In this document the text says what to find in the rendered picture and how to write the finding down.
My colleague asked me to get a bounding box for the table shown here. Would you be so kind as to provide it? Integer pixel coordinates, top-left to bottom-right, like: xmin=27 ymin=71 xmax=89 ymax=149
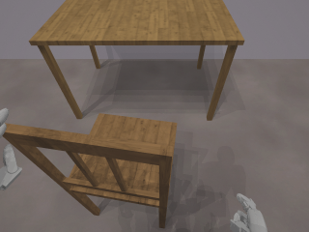
xmin=29 ymin=0 xmax=245 ymax=121

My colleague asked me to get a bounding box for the chair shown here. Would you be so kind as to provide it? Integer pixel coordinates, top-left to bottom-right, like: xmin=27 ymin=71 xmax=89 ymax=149
xmin=2 ymin=113 xmax=178 ymax=229

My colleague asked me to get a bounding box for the robot left hand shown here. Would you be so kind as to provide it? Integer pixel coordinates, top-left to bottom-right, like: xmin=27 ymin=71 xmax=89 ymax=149
xmin=0 ymin=108 xmax=22 ymax=190

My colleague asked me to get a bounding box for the robot right hand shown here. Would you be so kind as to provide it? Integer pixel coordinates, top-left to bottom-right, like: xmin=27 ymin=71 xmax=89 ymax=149
xmin=230 ymin=193 xmax=267 ymax=232

